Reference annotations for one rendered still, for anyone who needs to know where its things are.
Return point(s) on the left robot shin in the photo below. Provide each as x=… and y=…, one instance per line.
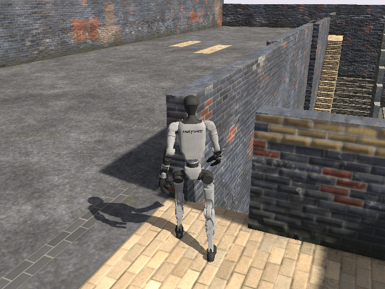
x=178, y=213

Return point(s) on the left robot upper arm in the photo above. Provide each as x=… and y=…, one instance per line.
x=172, y=128

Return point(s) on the right robot forearm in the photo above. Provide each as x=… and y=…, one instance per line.
x=217, y=155

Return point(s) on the left robot hand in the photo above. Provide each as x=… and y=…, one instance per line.
x=162, y=184

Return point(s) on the right robot upper arm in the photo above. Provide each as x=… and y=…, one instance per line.
x=210, y=126

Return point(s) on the humanoid robot head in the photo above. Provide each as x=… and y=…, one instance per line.
x=190, y=104

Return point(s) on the left robot forearm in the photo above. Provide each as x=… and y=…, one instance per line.
x=165, y=165

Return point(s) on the right robot hand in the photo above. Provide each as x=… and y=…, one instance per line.
x=213, y=158

